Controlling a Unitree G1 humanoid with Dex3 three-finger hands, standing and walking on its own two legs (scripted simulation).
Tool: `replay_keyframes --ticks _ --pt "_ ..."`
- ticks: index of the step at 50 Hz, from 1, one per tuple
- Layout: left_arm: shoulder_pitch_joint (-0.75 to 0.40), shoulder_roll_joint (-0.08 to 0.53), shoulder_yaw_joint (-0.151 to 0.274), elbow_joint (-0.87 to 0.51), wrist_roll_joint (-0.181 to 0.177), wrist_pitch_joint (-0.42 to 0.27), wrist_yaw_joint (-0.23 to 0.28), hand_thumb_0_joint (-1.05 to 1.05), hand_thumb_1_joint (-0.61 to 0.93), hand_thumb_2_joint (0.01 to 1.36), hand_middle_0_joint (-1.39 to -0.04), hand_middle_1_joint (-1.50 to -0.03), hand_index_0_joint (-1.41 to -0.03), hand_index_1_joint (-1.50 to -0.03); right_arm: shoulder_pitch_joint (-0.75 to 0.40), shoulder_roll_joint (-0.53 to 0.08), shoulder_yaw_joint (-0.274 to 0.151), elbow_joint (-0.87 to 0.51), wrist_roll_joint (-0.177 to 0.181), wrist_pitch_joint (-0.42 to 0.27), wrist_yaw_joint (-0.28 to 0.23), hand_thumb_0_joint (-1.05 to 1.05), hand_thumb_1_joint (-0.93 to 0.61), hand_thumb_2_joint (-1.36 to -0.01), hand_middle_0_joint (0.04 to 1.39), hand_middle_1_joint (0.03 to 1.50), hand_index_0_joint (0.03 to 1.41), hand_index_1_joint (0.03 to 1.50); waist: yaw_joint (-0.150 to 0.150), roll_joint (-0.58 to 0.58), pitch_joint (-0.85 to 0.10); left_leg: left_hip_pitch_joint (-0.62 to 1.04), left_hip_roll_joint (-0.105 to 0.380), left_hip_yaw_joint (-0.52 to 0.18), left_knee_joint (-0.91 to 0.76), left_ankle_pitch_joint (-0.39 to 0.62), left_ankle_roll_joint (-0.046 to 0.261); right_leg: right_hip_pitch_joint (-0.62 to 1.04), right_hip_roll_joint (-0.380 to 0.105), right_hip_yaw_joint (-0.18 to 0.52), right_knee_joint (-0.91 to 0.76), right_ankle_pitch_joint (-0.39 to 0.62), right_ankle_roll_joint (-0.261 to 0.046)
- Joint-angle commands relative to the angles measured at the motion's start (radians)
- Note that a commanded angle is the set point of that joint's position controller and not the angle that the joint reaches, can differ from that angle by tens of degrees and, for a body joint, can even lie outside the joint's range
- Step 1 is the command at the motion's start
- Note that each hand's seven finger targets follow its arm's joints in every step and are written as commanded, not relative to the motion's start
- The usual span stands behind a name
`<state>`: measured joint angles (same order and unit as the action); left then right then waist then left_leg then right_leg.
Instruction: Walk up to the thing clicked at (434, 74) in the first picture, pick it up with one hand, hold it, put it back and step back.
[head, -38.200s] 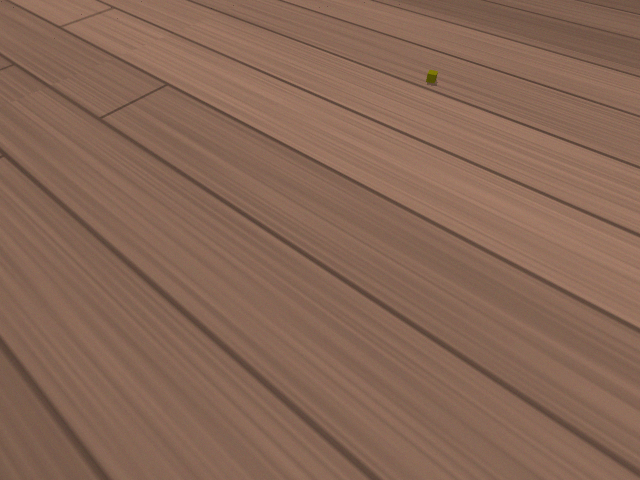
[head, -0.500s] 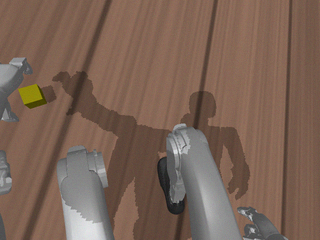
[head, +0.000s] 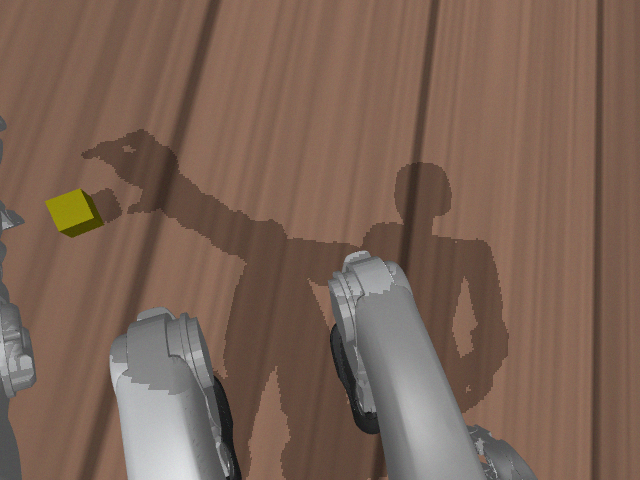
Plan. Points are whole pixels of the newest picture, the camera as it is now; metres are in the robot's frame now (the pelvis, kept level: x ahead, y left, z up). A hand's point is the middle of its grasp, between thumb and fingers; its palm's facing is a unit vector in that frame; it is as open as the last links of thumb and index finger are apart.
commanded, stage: home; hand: left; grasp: from above
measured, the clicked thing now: (76, 213) +0.50 +0.29 -0.32
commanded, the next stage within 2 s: none
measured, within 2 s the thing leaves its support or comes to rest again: neither
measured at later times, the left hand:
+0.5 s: hand out of the picture +0.29 +0.25 +0.07, palm faces -0.15 -0.79 -0.59, open 7.6 cm
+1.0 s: hand out of the picture +0.23 +0.20 +0.28, palm faces +0.20 -0.96 -0.21, open 7.4 cm
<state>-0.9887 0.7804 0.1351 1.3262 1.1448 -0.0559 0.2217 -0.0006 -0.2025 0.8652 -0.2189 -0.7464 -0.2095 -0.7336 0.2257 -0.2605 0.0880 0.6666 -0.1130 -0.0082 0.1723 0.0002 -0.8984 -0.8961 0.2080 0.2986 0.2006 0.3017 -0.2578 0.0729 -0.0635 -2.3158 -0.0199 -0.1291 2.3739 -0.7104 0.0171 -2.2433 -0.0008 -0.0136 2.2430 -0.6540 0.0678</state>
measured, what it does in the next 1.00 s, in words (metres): rises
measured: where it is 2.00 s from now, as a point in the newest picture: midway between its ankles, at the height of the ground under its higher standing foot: (294, 426)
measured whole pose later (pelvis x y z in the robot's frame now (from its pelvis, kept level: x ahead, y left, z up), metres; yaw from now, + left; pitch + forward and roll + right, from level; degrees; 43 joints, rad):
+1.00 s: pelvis +0.06 -0.01 +0.34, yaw +8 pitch +15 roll -4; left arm 0.39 0.23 0.06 -0.06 -0.08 0.46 0.07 0.01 0.90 0.90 -0.20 -0.30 -0.20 -0.30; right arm 0.30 -0.21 0.04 0.53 0.04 -0.15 -0.17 0.01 -0.90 -0.90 0.21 0.30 0.20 0.30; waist -0.08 0.05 -0.18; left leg -0.90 0.04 -0.09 1.17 -0.53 -0.02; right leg -0.86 -0.01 -0.05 1.08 -0.48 0.03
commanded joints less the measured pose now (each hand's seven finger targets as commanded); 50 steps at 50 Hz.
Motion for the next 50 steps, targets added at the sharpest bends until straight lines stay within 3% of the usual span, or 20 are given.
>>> replay_keyframes --ticks 1,3,4,5,6,7,9,13,16,17,21,22,25,30,37,41,43,44,47,50 --pt "-0.05 0.17 0.018 -0.51 -0.174 -0.016 -0.121 0.0 0.256 0.647 -0.162 -0.286 -0.158 -0.29 0.227 -0.31 -0.152 -0.061 0.041 0.029 -0.035 0.0 -0.897 -0.899 0.2 0.3 0.2 0.3 0.074 0.268 -0.836 0.688 -0.018 0.078 -0.368 0.379 -0.017 0.494 0.008 -0.112 -0.265 0.299 -0.125" --pt "0.087 0.163 0.046 -0.738 -0.285 -0.013 -0.164 0.0 0.416 0.664 -0.159 -0.237 -0.158 -0.238 0.209 -0.303 -0.166 -0.097 0.053 0.037 -0.05 0.0 -0.899 -0.9 0.2 0.3 0.2 0.3 0.107 0.226 -0.919 0.751 -0.012 0.078 -0.41 0.39 -0.012 0.575 0.008 -0.1 -0.309 0.316 -0.115" --pt "0.155 0.147 0.067 -0.772 -0.336 -0.004 -0.18 0.0 0.496 0.73 -0.17 -0.253 -0.17 -0.253 0.194 -0.307 -0.172 -0.107 0.06 0.041 -0.06 0.0 -0.9 -0.9 0.2 0.3 0.2 0.3 0.109 0.187 -0.885 0.755 -0.018 0.059 -0.429 0.366 -0.013 0.562 0.003 -0.097 -0.329 0.304 -0.116" --pt "0.149 0.116 0.054 -0.889 -0.386 -0.004 -0.193 0.0 0.576 0.739 -0.172 -0.256 -0.171 -0.256 0.171 -0.289 -0.176 -0.116 0.065 0.043 -0.069 0.0 -0.9 -0.9 0.2 0.3 0.2 0.3 0.114 0.198 -0.897 0.782 -0.012 0.051 -0.456 0.354 -0.012 0.565 0.003 -0.092 -0.341 0.3 -0.113" --pt "0.174 0.085 0.046 -0.905 -0.422 0.003 -0.204 0.0 0.656 0.799 -0.182 -0.27 -0.182 -0.271 0.149 -0.278 -0.179 -0.117 0.072 0.044 -0.079 0.0 -0.9 -0.9 0.2 0.3 0.2 0.3 0.112 0.18 -0.864 0.788 -0.009 0.032 -0.48 0.32 -0.011 0.542 0.006 -0.092 -0.352 0.274 -0.114" --pt "0.214 0.054 0.036 -0.916 -0.449 0.01 -0.212 0.0 0.736 0.836 -0.189 -0.281 -0.189 -0.281 0.14 -0.264 -0.182 -0.114 0.078 0.043 -0.086 0.0 -0.9 -0.9 0.2 0.3 0.2 0.3 0.114 0.166 -0.821 0.799 -0.003 0.018 -0.511 0.292 -0.009 0.523 0.006 -0.088 -0.368 0.25 -0.11" --pt "0.218 0.069 0.063 -1.014 -0.498 0.018 -0.203 0.0 0.852 0.873 -0.195 -0.291 -0.195 -0.292 0.109 -0.259 -0.191 -0.123 0.09 0.043 -0.1 0.0 -0.9 -0.9 0.2 0.3 0.2 0.3 0.135 0.177 -0.802 0.822 -0.003 0.005 -0.559 0.219 -0.009 0.523 0.0 -0.077 -0.412 0.191 -0.114" --pt "0.362 -0.071 -0.018 -1.049 -0.588 0.056 -0.19 0.0 0.886 0.892 -0.199 -0.297 -0.198 -0.297 0.043 -0.226 -0.191 -0.144 0.103 0.033 -0.115 0.0 -0.899 -0.9 0.2 0.3 0.2 0.3 0.143 0.163 -0.702 0.87 0.014 0.016 -0.672 0.118 -0.006 0.584 0.0 -0.065 -0.506 0.128 -0.105" --pt "0.491 -0.094 -0.015 -1.074 -0.651 0.113 -0.176 0.0 0.896 0.898 -0.2 -0.298 -0.199 -0.298 0.005 -0.214 -0.185 -0.163 0.116 0.014 -0.135 0.0 -0.899 -0.9 0.2 0.3 0.2 0.3 0.169 0.137 -0.656 0.916 0.021 0.023 -0.777 0.033 -0.001 0.68 0.003 -0.063 -0.591 0.085 -0.094" --pt "0.521 -0.136 -0.049 -1.09 -0.676 0.134 -0.177 0.0 0.897 0.898 -0.2 -0.298 -0.199 -0.298 -0.013 -0.207 -0.183 -0.173 0.121 0.006 -0.141 0.0 -0.899 -0.9 0.2 0.3 0.2 0.3 0.161 0.13 -0.634 0.938 0.023 0.021 -0.808 0.023 -0.002 0.696 0.005 -0.064 -0.618 0.08 -0.093" --pt "0.605 -0.167 -0.037 -1.196 -0.785 0.207 -0.163 0.0 0.9 0.899 -0.2 -0.298 -0.2 -0.299 -0.064 -0.186 -0.17 -0.195 0.138 -0.029 -0.171 0.0 -0.899 -0.9 0.2 0.3 0.2 0.3 0.166 0.102 -0.642 1.04 0.022 0.024 -0.879 0.063 -0.004 0.815 0.003 -0.055 -0.712 0.104 -0.089" --pt "0.638 -0.192 -0.051 -1.213 -0.808 0.224 -0.161 0.0 0.9 0.899 -0.2 -0.298 -0.2 -0.299 -0.077 -0.18 -0.164 -0.205 0.144 -0.037 -0.18 0.0 -0.899 -0.9 0.2 0.3 0.2 0.3 0.16 0.088 -0.632 1.057 0.022 0.029 -0.893 0.069 -0.003 0.846 0.003 -0.049 -0.74 0.105 -0.089" --pt "0.749 -0.241 -0.055 -1.187 -0.88 0.264 -0.145 0.0 0.9 0.9 -0.2 -0.299 -0.2 -0.299 -0.104 -0.152 -0.142 -0.211 0.149 -0.063 -0.203 0.0 -0.899 -0.9 0.2 0.3 0.2 0.3 0.148 0.042 -0.506 1.055 0.017 0.038 -0.95 0.048 0.003 0.915 0.003 -0.032 -0.827 0.08 -0.086" --pt "0.882 -0.268 -0.027 -1.31 -1.012 0.317 -0.13 0.0 0.9 0.9 -0.2 -0.299 -0.2 -0.299 -0.106 -0.123 -0.129 -0.25 0.155 -0.099 -0.231 0.0 -0.899 -0.9 0.2 0.3 0.2 0.3 0.169 0.048 -0.5 1.187 0.017 0.052 -1.065 0.075 0.004 1.093 0.0 -0.007 -0.965 0.089 -0.085" --pt "1.083 -0.368 -0.019 -1.415 -1.126 0.393 -0.12 0.0 0.9 0.9 -0.2 -0.299 -0.2 -0.299 -0.06 -0.091 -0.101 -0.264 0.162 -0.141 -0.283 0.0 -0.9 -0.9 0.2 0.3 0.2 0.3 0.183 0.04 -0.437 1.392 0.027 0.017 -1.243 0.151 -0.009 1.256 0.004 -0.02 -1.113 0.166 -0.081" --pt "1.182 -0.425 -0.025 -1.487 -1.184 0.43 -0.126 0.0 0.9 0.9 -0.2 -0.299 -0.2 -0.299 -0.025 -0.082 -0.092 -0.263 0.159 -0.17 -0.319 0.0 -0.9 -0.9 0.2 0.3 0.2 0.3 0.176 0.042 -0.395 1.492 0.032 0.022 -1.321 0.263 -0.016 1.364 0.01 -0.031 -1.19 0.259 -0.079" --pt "1.252 -0.426 -0.008 -1.504 -1.202 0.447 -0.129 0.0 0.9 0.9 -0.2 -0.299 -0.2 -0.299 -0.007 -0.081 -0.093 -0.269 0.157 -0.182 -0.334 0.0 -0.9 -0.9 0.2 0.3 0.2 0.3 0.19 0.03 -0.379 1.537 0.031 0.032 -1.352 0.318 -0.017 1.426 0.011 -0.036 -1.231 0.301 -0.077" --pt "1.278 -0.441 -0.023 -1.525 -1.207 0.452 -0.133 0.0 0.9 0.9 -0.2 -0.3 -0.2 -0.3 0.0 -0.076 -0.092 -0.274 0.155 -0.188 -0.339 0.0 -0.9 -0.9 0.2 0.3 0.2 0.3 0.186 0.024 -0.353 1.542 0.028 0.037 -1.37 0.343 -0.016 1.458 0.014 -0.039 -1.26 0.32 -0.076" --pt "1.365 -0.448 -0.013 -1.583 -1.224 0.475 -0.139 0.0 0.9 0.9 -0.2 -0.299 -0.2 -0.299 0.021 -0.069 -0.092 -0.294 0.153 -0.204 -0.355 0.0 -0.9 -0.9 0.2 0.3 0.2 0.3 0.199 0.005 -0.307 1.586 0.018 0.066 -1.417 0.363 -0.01 1.548 0.016 -0.037 -1.349 0.34 -0.071" --pt "1.431 -0.455 -0.019 -1.634 -1.222 0.49 -0.148 0.0 0.9 0.9 -0.2 -0.299 -0.2 -0.299 0.026 -0.064 -0.094 -0.3 0.148 -0.224 -0.367 0.0 -0.9 -0.9 0.2 0.3 0.2 0.3 0.206 0.004 -0.276 1.629 0.016 0.079 -1.45 0.409 -0.011 1.591 0.021 -0.044 -1.389 0.371 -0.072"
